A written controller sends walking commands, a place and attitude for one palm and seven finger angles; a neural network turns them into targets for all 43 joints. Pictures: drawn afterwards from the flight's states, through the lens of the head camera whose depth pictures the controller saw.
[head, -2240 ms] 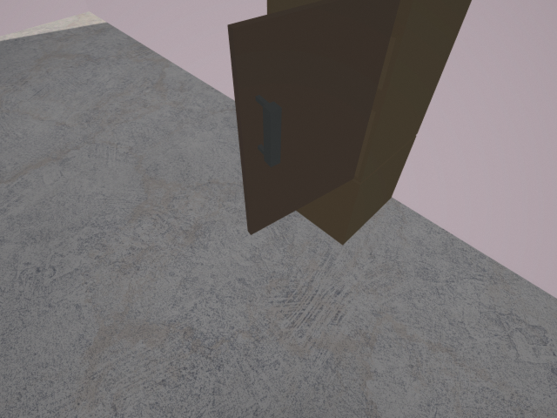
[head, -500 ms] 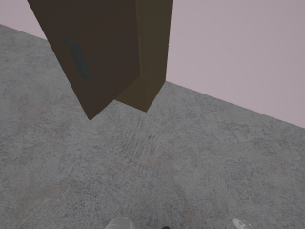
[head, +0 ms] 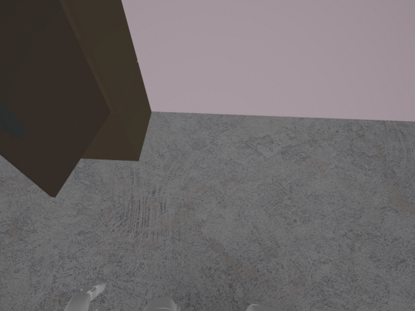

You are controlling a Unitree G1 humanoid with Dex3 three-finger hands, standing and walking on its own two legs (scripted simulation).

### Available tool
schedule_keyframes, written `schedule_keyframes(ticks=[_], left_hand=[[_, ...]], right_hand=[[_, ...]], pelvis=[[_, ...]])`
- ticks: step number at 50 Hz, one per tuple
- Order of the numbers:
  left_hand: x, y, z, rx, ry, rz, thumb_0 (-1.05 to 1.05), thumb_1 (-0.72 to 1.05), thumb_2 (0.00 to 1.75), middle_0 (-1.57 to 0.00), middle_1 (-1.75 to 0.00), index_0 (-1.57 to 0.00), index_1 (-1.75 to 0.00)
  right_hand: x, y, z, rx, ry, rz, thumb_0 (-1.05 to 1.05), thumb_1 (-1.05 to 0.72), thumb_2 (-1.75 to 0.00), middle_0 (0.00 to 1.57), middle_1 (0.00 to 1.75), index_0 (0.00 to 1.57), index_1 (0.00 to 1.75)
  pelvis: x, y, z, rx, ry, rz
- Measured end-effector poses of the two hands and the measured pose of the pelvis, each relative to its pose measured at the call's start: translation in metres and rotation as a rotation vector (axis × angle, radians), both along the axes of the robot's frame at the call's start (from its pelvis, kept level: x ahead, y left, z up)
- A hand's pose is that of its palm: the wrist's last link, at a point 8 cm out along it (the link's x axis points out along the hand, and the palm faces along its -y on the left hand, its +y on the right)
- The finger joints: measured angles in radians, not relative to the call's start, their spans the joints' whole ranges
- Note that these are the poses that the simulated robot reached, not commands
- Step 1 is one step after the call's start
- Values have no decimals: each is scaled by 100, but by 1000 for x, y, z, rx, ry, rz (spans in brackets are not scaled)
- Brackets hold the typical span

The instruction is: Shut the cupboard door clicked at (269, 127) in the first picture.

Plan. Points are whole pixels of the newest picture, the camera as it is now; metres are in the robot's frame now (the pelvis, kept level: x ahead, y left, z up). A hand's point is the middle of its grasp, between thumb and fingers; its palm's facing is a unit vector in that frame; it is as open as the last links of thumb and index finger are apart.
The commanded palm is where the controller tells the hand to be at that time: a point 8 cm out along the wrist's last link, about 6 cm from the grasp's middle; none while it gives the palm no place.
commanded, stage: walk to a spot facing it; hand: left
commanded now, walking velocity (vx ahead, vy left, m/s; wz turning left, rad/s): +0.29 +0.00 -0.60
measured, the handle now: out of the picture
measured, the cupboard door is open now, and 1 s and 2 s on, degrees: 79 79 79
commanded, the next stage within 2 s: turn to face it in 1.54 s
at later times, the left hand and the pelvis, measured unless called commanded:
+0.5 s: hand (138, 257) +0.23 +0.18 -0.14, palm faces -0.29 -0.95 -0.14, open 7.3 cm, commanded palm none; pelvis +0.08 +0.03 +0.03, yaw -19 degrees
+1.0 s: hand (205, 204) +0.37 +0.04 -0.14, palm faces -0.43 -0.87 -0.24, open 7.1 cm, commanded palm none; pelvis +0.22 -0.11 +0.02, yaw -29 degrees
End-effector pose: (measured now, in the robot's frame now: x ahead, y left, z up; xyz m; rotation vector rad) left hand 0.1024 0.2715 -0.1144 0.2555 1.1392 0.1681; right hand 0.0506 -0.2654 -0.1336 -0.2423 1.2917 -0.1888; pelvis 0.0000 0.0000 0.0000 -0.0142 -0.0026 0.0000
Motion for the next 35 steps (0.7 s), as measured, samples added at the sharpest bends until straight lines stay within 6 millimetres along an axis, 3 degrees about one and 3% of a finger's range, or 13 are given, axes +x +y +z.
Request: schedule_keyframes(ticks=[7, 11, 15, 20, 25, 30, 35], left_hand=[[-1, -21, 1, -44, 56, -62, 0, 91, 90, -20, -30, -21, -30], [3, -18, -7, -84, 96, -90, 0, 91, 90, -21, -30, -21, -30], [22, -8, -21, -112, 131, -123, 1, 91, 90, -21, -30, -21, -30], [77, -13, -12, -132, 106, -203, 1, 91, 90, -20, -30, -20, -30], [139, -39, -2, -140, 61, -294, 1, 91, 90, -20, -30, -20, -30], [203, -89, -1, -144, 44, -416, 1, 92, 90, -20, -30, -20, -30], [269, -160, -2, -144, -2, -540, 1, 92, 90, -20, -30, -20, -30]], right_hand=[[-2, -5, 22, -3, -49, -74, 1, -91, -90, 20, 30, 19, 30], [7, 8, 32, -11, -104, -107, 1, -91, -90, 20, 30, 19, 30], [4, 24, 33, -51, -149, -149, 0, -91, -90, 20, 30, 20, 30], [-32, 49, 43, -37, -48, -242, 0, -91, -90, 20, 30, 20, 30], [-71, 77, 42, 15, 80, -370, 0, -91, -90, 20, 30, 20, 30], [-101, 103, 36, 92, 204, -501, 0, -91, -90, 20, 30, 20, 30], [-114, 116, 26, 184, 321, -609, 0, -91, -90, 20, 30, 20, 30]], pelvis=[[6, 3, 14, 20, -2, -74], [19, 14, 16, 20, 6, -125], [36, 30, 8, -6, 11, -184], [59, 32, 21, -15, 8, -252], [84, 25, 27, -18, 11, -324], [110, 8, 23, -2, 8, -386], [140, -23, 13, 13, 10, -433]])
